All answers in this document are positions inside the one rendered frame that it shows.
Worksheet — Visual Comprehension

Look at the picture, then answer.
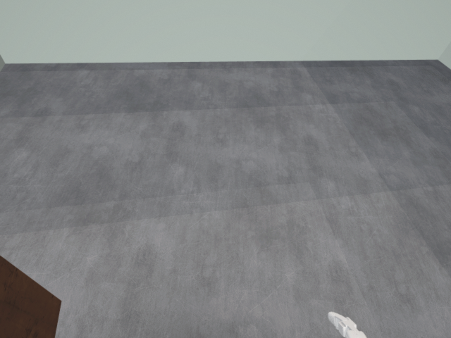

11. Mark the table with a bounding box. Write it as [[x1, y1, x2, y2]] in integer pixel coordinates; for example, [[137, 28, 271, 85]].
[[0, 256, 61, 338]]

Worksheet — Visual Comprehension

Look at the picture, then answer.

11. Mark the right robot hand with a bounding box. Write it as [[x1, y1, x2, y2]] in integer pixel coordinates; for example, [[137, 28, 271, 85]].
[[328, 312, 367, 338]]

